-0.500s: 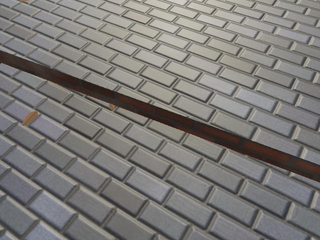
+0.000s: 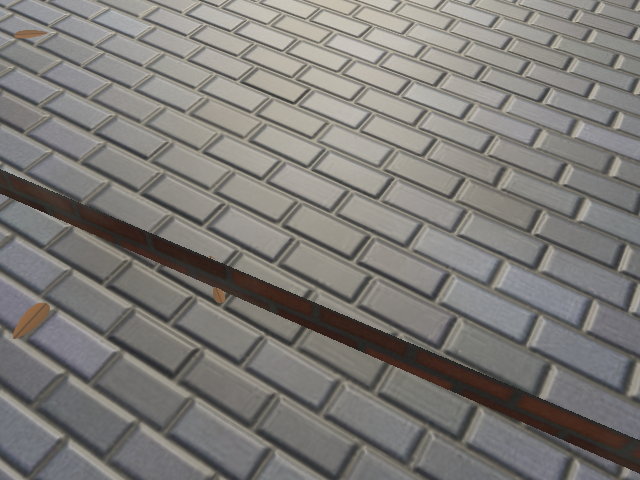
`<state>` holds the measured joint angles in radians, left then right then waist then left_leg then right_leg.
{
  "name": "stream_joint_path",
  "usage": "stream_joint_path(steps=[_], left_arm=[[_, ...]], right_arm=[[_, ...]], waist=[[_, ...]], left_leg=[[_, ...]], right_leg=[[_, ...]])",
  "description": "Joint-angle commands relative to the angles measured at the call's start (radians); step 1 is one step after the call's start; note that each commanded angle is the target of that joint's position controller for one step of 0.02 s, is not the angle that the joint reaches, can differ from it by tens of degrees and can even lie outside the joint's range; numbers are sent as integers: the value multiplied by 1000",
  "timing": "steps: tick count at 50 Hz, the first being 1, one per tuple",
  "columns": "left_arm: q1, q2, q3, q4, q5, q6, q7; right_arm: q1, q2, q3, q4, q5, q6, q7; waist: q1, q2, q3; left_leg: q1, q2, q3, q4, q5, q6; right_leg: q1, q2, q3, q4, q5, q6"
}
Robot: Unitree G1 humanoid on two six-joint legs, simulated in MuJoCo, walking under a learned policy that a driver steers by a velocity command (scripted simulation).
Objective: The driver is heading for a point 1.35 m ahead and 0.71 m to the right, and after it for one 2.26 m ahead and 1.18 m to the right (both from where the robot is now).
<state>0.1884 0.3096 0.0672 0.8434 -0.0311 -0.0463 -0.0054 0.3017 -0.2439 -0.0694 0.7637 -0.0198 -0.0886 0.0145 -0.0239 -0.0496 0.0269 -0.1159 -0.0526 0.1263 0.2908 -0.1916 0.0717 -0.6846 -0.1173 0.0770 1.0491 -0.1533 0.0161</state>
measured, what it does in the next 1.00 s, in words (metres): walks ahead, turning right: right foot, then left foot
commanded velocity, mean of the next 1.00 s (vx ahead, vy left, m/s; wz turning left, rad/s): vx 0.50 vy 0.00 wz -0.53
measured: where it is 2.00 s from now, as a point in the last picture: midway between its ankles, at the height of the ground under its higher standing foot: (572, 282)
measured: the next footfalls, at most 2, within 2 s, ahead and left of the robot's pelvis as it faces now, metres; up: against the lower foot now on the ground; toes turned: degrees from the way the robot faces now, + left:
right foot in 0.26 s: +0.30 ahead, -0.13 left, +0.00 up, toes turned -13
left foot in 0.76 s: +0.60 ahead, -0.03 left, +0.00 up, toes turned -28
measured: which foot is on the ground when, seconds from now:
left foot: down 0.00-0.28, up 0.30-0.74, down 0.76-1.00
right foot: up 0.00-0.24, down 0.26-0.76, up 0.78-1.00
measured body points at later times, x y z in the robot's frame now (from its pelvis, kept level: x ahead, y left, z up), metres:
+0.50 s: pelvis +0.27 -0.07 +0.00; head +0.30 -0.09 +0.45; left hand +0.40 +0.20 -0.12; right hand +0.32 -0.35 -0.12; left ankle +0.35 +0.09 -0.67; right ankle +0.26 -0.12 -0.75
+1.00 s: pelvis +0.53 -0.11 +0.00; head +0.55 -0.10 +0.45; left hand +0.79 +0.04 -0.13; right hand +0.42 -0.36 -0.11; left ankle +0.57 -0.02 -0.75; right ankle +0.45 -0.21 -0.61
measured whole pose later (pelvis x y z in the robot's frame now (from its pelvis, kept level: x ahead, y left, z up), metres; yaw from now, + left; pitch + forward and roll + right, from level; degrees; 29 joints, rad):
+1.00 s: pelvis +0.53 -0.11 +0.00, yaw -35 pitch +1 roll +0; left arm 0.20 0.30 0.07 0.76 0.04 0.01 -0.04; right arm 0.33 -0.25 -0.03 0.81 -0.03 -0.08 -0.01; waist -0.02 -0.06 0.02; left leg -0.15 0.01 0.13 0.37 -0.23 0.03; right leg -0.67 0.00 0.03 1.38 -0.27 -0.03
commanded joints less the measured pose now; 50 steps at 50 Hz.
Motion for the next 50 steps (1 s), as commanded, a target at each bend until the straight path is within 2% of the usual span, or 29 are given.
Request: stream_joint_path(steps=[1, 3, 4, 5, 7, 10, 12, 13, 14, 15, 16, 17, 18, 19, 21, 24, 28, 32, 35, 37, 38, 39, 40, 41, 42, 43, 44, 46, 50], left_arm=[[-1, 42, 11, -47, 5, -5, -6], [-61, 26, 3, -66, 8, -9, -18], [-88, -6, -14, -77, 95, 15, -47], [-135, -19, -18, -96, 94, 24, -64], [-165, -2, -17, -121, 76, 29, -80], [-137, 37, -6, -135, 77, 28, -75], [4, 66, 12, -106, 80, 24, -53], [178, 96, 29, -56, 90, 13, -39], [300, 222, 67, -44, 97, 13, -23], [238, 280, 83, -57, 56, 20, -26], [218, 256, 80, -62, 39, 29, -24], [173, 192, 64, -55, 34, 30, -18], [134, 133, 47, -54, 34, 30, -14], [106, 103, 36, -48, 28, 24, -10], [92, 97, 30, -54, 29, 7, -11], [125, 135, 39, -40, 32, -4, -12], [178, 140, 41, -28, 35, -2, -10], [222, 148, 44, -20, 46, 1, -1], [161, 152, 46, -46, 57, 1, 9], [106, 158, 44, -59, 43, -9, 5], [109, 89, 23, -81, 30, -20, -1], [215, -15, -3, -114, 21, -20, 2], [260, 66, 5, -87, 51, 2, 9], [205, 103, 14, -68, 63, 14, 2], [150, 95, 15, -74, 64, 17, -12], [118, 80, 14, -84, 68, 24, -21], [104, 59, 11, -94, 75, 35, -29], [96, 29, 4, -108, 75, 45, -36], [-28, 12, 4, -169, 72, 61, -42]], right_arm=[[-62, -132, -31, -53, -3, -26, -15], [-53, -145, -33, -40, 2, -24, -20], [11, -113, -16, 0, -7, -19, -13], [45, -114, -16, 13, -5, -18, -15], [67, -142, -23, 32, -10, -12, -22], [56, -181, -30, 46, -15, 6, -32], [55, -202, -31, 54, -15, 23, -35], [46, -200, -26, 47, -11, 31, -35], [72, -131, -5, -6, 9, 23, -28], [40, -106, -3, -45, 0, 15, -13], [-45, -146, -4, -52, -11, 9, -8], [-63, -129, 5, -52, -1, -1, -4], [-56, -125, 7, -41, -3, -4, -6], [-58, -126, 8, -45, -22, 9, -8], [-7, -117, 13, -25, -39, 40, -7], [-51, -105, 18, -39, -34, 55, -2], [-209, -103, 26, -83, -25, 51, 1], [-303, -105, 33, -113, -13, 35, 6], [-217, -123, 31, -96, -8, 25, -6], [-19, -173, 9, -39, -18, 8, -25], [113, -251, -11, -28, -40, -3, -42], [117, -344, -25, -37, -51, 9, -48], [63, -299, -29, -33, -34, 27, -43], [-14, -191, -4, -58, -24, 31, -35], [-64, -142, 10, -58, -16, 30, -32], [-59, -121, 17, -55, -23, 26, -34], [-22, -115, 19, -40, -25, 18, -37], [20, -119, 14, -18, -15, 1, -28], [76, -114, 9, 20, -13, -13, -19]], waist=[[22, 102, 3], [-3, 96, 26], [0, 67, 57], [-28, 90, 78], [-32, 115, 93], [-4, 139, 47], [59, 153, -51], [138, 109, -148], [161, -54, -281], [108, -199, -342], [134, -41, -273], [108, 25, -146], [65, 72, -59], [33, 58, -24], [6, 35, -52], [11, 17, -32], [70, -16, 15], [107, -23, 8], [48, -51, -39], [-68, 18, -101], [-117, 139, -208], [-38, 355, -253], [6, 270, -227], [10, 132, -102], [15, 112, -21], [11, 150, -2], [3, 185, -11], [16, 160, -32], [10, 152, 14]], left_leg=[[-5, 265, -75, -167, 283, 114], [9, 261, -25, -181, 279, 96], [-23, 243, 31, -186, 274, 75], [-24, 244, 43, -189, 269, 66], [66, 273, 54, -158, 323, 54], [220, 312, 78, -9, 653, 36], [258, 313, 96, 254, 905, 30], [169, 286, 120, 502, 808, 8], [-172, 211, 137, 856, 448, -43], [-499, -10, -24, 1115, -350, -85], [-596, 57, -176, 1139, -289, -69], [-603, 109, -173, 1069, -197, -61], [-548, 148, -168, 949, -152, -59], [-493, 163, -170, 881, -140, -72], [-408, 160, -159, 837, -127, -97], [-437, 158, -138, 719, -65, -124], [-490, 144, -135, 506, 78, -147], [-454, 100, -132, 355, 126, -139], [-250, 61, -144, 295, 63, -107], [12, 41, -132, 163, 52, -72], [204, 236, -325, 88, -101, -26], [357, 501, -736, -26, -100, 60], [266, 516, -875, -44, -336, 115], [139, 458, -741, -72, -450, 98], [44, 391, -575, -96, -346, 73], [24, 352, -464, -100, -215, 59], [33, 329, -397, -86, -91, 61], [34, 322, -299, -65, 81, 64], [46, 334, -194, -102, 98, 80]], right_leg=[[-13, -9, 33, -133, 183, 6], [5, 2, -10, -249, 261, -2], [68, 25, -123, -301, 259, -12], [87, 25, -148, -340, 272, -27], [76, 30, -152, -392, 220, -57], [114, 93, -188, -443, 18, -112], [265, 177, -216, -471, -117, -169], [484, 192, -182, -552, -79, -209], [817, -47, 181, -568, -167, -318], [976, -221, 680, -731, -72, -428], [948, -199, 574, -751, -37, -407], [816, -179, 440, -760, 1, -381], [684, -126, 349, -786, 72, -330], [602, -79, 284, -801, 160, -303], [543, -40, 220, -810, 289, -301], [511, -6, 187, -843, 255, -300], [540, 23, 198, -855, 158, -264], [602, 15, 226, -780, 279, -241], [551, 5, 264, -677, 378, -192], [482, 78, 247, -450, 461, -147], [384, 157, 169, -186, 283, -112], [121, 295, 56, 34, -405, -88], [47, 201, 43, 153, -397, -96], [46, 148, 46, 172, -299, -94], [57, 120, 28, 138, -232, -82], [57, 101, 7, 151, -199, -69], [38, 100, -19, 238, -176, -57], [-6, 99, -27, 346, -144, -53], [-183, 89, -20, 438, -79, -35]])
